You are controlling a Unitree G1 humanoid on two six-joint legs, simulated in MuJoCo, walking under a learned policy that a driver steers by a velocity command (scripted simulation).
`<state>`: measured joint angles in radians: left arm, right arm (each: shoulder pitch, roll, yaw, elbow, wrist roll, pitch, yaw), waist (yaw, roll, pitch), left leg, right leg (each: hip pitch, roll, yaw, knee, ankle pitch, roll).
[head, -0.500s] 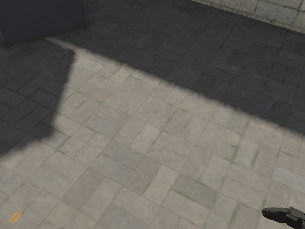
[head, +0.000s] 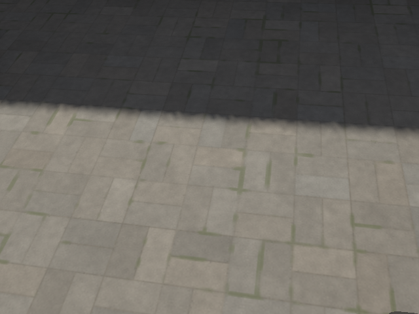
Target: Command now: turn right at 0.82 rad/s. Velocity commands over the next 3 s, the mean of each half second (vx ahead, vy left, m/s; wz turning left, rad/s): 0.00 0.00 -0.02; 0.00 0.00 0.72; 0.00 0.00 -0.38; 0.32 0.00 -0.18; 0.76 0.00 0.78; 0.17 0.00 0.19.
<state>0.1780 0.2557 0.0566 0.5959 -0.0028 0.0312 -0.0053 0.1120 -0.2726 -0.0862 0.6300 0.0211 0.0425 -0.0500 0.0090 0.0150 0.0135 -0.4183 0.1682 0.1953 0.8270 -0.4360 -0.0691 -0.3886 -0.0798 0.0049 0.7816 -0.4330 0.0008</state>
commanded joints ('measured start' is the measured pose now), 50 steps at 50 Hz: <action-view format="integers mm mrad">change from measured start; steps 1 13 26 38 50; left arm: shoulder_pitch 110 -50 -160 -138 -5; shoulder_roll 255 84 28 86 143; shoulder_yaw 86 -7 13 23 15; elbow -84 -60 -58 -72 -27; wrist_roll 28 39 -2 27 -1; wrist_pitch -34 -58 -41 -29 -9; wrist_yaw -9 4 -5 57 58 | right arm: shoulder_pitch -128 -39 44 105 16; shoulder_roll -44 -42 -122 -172 -64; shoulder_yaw -18 15 -33 -39 30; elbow -120 -26 -152 -132 -168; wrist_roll -2 15 6 2 5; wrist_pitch -7 -41 -57 -21 -2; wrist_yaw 3 46 30 49 97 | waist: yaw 81 33 -18 -42 38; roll -297 -159 96 -207 -89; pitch -75 -93 -166 -40 -55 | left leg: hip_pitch -388 43 289 -324 -154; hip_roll -142 -108 62 -122 -118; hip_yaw -192 -170 -635 -278 -221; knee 411 -90 -432 367 0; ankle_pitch -188 139 569 -30 -11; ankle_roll -46 28 343 26 -24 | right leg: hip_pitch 235 154 -195 144 290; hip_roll -219 -133 122 -249 -144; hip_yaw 535 216 116 430 102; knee -408 -408 357 -546 -464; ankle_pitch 515 394 -126 97 384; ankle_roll -325 -226 15 -226 -264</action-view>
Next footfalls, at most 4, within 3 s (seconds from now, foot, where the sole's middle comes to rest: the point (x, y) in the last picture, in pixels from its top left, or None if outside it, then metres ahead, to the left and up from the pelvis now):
0.36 left None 0.10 0.09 -0.75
0.70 right None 0.07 -0.16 -0.75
1.08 left None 0.02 0.09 -0.75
1.60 right None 0.09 -0.21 -0.75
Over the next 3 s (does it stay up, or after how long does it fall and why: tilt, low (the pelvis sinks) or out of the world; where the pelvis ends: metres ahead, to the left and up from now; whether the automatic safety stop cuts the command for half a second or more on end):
stays up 0.72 0.09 0.02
